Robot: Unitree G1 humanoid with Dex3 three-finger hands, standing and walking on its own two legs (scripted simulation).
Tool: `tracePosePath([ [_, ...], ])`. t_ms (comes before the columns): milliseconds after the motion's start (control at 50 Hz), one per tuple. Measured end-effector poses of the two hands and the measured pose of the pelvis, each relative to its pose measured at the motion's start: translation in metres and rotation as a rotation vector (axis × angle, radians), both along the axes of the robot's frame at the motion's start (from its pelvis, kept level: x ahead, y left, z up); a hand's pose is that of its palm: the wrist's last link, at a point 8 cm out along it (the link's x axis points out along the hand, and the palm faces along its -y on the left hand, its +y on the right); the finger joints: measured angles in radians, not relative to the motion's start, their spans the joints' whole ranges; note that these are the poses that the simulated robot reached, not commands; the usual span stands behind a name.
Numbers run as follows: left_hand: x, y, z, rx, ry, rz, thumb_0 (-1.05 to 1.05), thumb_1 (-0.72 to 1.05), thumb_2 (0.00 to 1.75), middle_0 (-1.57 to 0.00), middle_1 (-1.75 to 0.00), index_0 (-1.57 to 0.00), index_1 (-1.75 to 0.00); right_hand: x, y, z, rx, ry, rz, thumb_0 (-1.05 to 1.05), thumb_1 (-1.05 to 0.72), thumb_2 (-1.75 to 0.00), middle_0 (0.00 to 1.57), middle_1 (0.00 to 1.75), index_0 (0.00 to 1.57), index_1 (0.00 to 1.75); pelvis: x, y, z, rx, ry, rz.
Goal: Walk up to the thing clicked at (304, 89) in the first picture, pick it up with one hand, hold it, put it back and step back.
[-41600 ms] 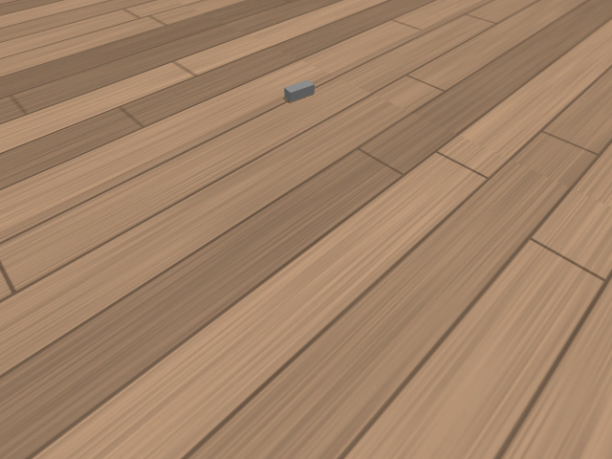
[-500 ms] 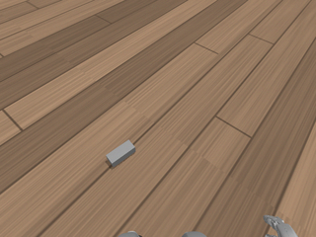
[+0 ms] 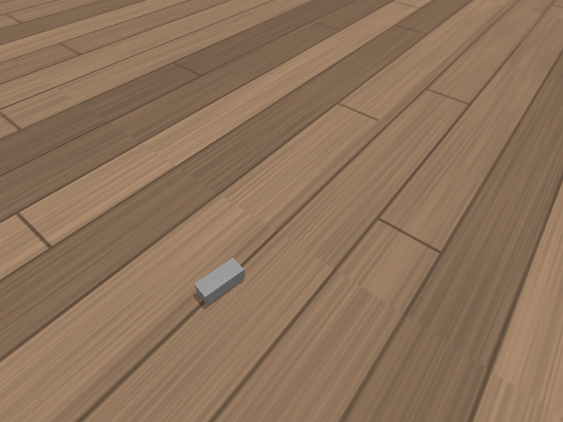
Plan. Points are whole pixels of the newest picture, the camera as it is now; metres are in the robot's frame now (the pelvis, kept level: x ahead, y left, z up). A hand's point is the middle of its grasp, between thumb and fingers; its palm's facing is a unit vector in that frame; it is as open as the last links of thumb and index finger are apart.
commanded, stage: walk up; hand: left
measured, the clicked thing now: (220, 280) +0.76 +0.23 -0.73
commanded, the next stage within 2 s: stand in 0.92 s
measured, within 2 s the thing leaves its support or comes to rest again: neither
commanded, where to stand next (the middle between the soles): +0.42 +0.02 m, yaw +3 degrees
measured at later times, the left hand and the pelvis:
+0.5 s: hand out of the picture +0.12 +0.25 -0.14, palm faces +0.03 -0.95 -0.32, open 7.4 cm; pelvis +0.03 -0.01 +0.01, yaw +0 degrees
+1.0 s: hand out of the picture +0.14 +0.24 -0.13, palm faces +0.01 -0.94 -0.33, open 7.4 cm; pelvis +0.03 -0.01 +0.02, yaw +0 degrees
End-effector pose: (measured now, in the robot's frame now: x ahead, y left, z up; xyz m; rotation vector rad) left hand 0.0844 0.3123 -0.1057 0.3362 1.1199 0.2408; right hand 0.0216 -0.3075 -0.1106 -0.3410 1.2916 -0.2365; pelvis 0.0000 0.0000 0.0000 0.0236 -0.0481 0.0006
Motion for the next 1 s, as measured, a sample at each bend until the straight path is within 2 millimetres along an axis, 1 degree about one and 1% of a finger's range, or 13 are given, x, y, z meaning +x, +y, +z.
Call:
tracePosePath([
  [60,0.005,-0.003,-0.001,-0.029,0.006,-0.011,0.01,0.90,0.90,-0.20,-0.30,-0.20,-0.30,0.003,0.001,0.012,-0.012,-0.039,0.001,0.01,-0.91,-0.90,0.20,0.30,0.21,0.30,0.001,-0.001,0.006,-0.018,0.004,-0.002],
  [120,0.010,-0.008,-0.001,-0.040,0.007,-0.031,0.01,0.90,0.90,-0.20,-0.30,-0.20,-0.30,0.012,-0.004,0.016,-0.022,-0.078,0.004,0.01,-0.90,-0.90,0.21,0.30,0.21,0.30,0.001,-0.004,0.007,-0.020,0.006,-0.016],
  [200,0.015,-0.017,-0.002,-0.028,0.006,-0.042,0.01,0.90,0.90,-0.20,-0.30,-0.20,-0.30,0.029,-0.018,0.010,-0.025,-0.108,0.003,0.01,-0.90,-0.90,0.21,0.30,0.21,0.30,0.003,-0.011,0.002,-0.040,-0.003,-0.023],
  [240,0.014,-0.023,-0.001,-0.025,-0.003,-0.036,0.01,0.90,0.90,-0.20,-0.30,-0.20,-0.30,0.038,-0.020,0.006,-0.023,-0.116,0.000,0.01,-0.90,-0.90,0.20,0.30,0.21,0.30,0.005,-0.014,0.001,-0.058,-0.006,-0.012],
  [340,0.014,-0.024,0.002,-0.037,-0.003,-0.012,0.01,0.90,0.90,-0.20,-0.30,-0.20,-0.30,0.059,-0.014,0.005,-0.006,-0.135,0.033,0.01,-0.91,-0.90,0.20,0.30,0.21,0.30,0.013,-0.010,0.003,-0.038,0.005,0.004],
  [400,0.019,-0.022,0.000,-0.049,-0.001,0.004,0.01,0.90,0.90,-0.20,-0.30,-0.20,-0.30,0.066,-0.006,0.004,0.001,-0.126,0.045,0.01,-0.91,-0.90,0.20,0.30,0.21,0.30,0.018,-0.007,0.003,-0.023,0.005,-0.003],
  [520,0.033,-0.021,-0.001,-0.069,0.012,0.010,0.01,0.90,0.90,-0.20,-0.30,-0.20,-0.30,0.082,0.008,0.010,0.026,-0.113,0.058,0.01,-0.91,-0.90,0.20,0.30,0.21,0.30,0.032,-0.007,0.010,-0.032,0.020,-0.006],
  [600,0.042,-0.020,-0.001,-0.069,0.016,0.012,0.01,0.90,0.90,-0.20,-0.30,-0.20,-0.30,0.096,0.011,0.012,0.025,-0.123,0.058,0.01,-0.91,-0.90,0.20,0.30,0.21,0.30,0.037,-0.005,0.012,-0.032,0.023,-0.005],
  [700,0.051,-0.019,0.001,-0.062,0.015,0.010,0.01,0.90,0.90,-0.20,-0.30,-0.20,-0.30,0.109,0.010,0.014,0.019,-0.137,0.054,0.01,-0.91,-0.90,0.20,0.30,0.21,0.30,0.039,-0.004,0.013,-0.029,0.022,-0.002],
  [840,0.054,-0.019,0.005,-0.053,0.009,0.008,0.01,0.90,0.90,-0.20,-0.30,-0.20,-0.30,0.119,0.009,0.016,0.020,-0.158,0.050,0.01,-0.91,-0.90,0.20,0.30,0.21,0.30,0.039,-0.005,0.014,-0.028,0.014,-0.002],
  [920,0.051,-0.021,0.007,-0.053,0.014,0.009,0.01,0.90,0.90,-0.20,-0.30,-0.20,-0.30,0.119,0.009,0.017,0.027,-0.157,0.053,0.01,-0.91,-0.90,0.20,0.30,0.21,0.30,0.037,-0.006,0.016,-0.028,0.011,-0.003],
  [1000,0.044,-0.024,0.007,-0.054,0.033,0.004,0.01,0.90,0.90,-0.20,-0.30,-0.20,-0.30,0.114,0.009,0.017,0.037,-0.150,0.050,0.01,-0.91,-0.90,0.20,0.30,0.21,0.30,0.034,-0.008,0.018,-0.027,0.004,-0.001],
])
